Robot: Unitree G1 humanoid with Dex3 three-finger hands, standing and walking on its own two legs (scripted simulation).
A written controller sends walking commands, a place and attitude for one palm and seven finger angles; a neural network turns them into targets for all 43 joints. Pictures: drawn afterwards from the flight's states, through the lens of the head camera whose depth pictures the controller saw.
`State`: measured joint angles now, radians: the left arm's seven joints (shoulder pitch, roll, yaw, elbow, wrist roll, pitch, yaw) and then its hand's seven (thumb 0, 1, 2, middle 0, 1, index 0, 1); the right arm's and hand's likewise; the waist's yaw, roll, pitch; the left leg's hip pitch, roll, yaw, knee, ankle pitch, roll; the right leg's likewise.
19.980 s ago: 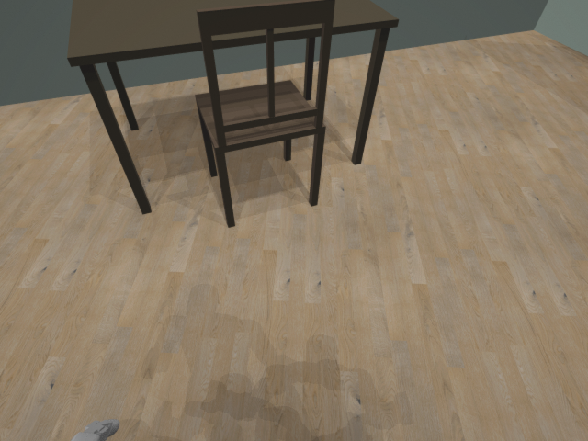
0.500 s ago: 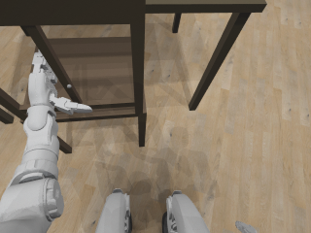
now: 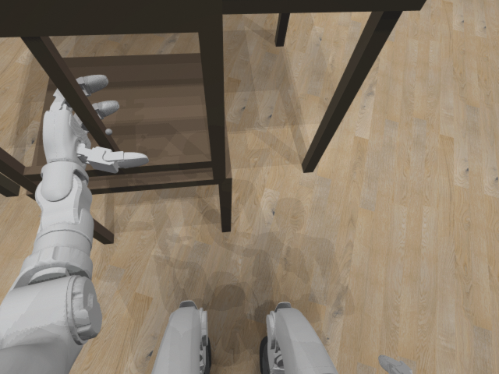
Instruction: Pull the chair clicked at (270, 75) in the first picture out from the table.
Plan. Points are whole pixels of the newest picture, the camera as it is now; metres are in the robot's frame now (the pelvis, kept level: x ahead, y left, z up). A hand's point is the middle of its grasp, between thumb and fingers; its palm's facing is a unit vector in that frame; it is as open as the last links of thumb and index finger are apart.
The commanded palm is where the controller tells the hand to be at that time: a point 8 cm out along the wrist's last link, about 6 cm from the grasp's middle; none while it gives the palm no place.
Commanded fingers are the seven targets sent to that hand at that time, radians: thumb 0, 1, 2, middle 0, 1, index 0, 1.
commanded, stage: hook a spindle and tug to test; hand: left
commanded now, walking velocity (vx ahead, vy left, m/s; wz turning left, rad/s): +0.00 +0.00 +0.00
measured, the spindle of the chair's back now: (89, 116) +0.50 +0.24 +0.04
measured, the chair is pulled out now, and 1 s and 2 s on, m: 0.00 0.02 0.13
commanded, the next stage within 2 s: step backward, pulling the chair out in 1.02 s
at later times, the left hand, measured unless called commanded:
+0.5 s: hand (109, 132) +0.48 +0.20 +0.04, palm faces +0.14 -0.99 -0.03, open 5.1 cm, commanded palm +0.44 +0.24 +0.04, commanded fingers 0.00 0.90 0.90 -0.50 -1.45 -0.50 -1.45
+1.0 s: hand (111, 142) +0.46 +0.20 +0.04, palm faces +0.11 -0.99 -0.02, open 5.0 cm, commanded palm +0.42 +0.24 +0.04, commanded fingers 0.00 0.90 0.90 -0.50 -1.45 -0.50 -1.45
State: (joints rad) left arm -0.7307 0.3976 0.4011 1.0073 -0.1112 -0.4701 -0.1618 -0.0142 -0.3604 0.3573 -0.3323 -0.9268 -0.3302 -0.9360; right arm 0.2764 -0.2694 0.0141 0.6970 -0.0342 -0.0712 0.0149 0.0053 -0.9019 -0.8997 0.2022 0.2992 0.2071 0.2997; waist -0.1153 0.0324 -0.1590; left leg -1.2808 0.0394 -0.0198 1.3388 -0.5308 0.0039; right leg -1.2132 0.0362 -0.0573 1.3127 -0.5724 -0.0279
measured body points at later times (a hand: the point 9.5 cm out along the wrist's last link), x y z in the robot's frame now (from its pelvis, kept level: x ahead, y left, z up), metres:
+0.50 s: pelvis +0.01 +0.00 +0.01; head +0.16 +0.02 +0.44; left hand +0.46 +0.26 +0.04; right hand +0.08 -0.26 -0.11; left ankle +0.04 +0.12 -0.60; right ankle +0.02 -0.11 -0.60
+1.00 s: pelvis +0.02 +0.01 +0.02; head +0.16 +0.02 +0.45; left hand +0.45 +0.25 +0.04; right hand +0.11 -0.25 -0.11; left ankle +0.04 +0.12 -0.60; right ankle +0.02 -0.11 -0.60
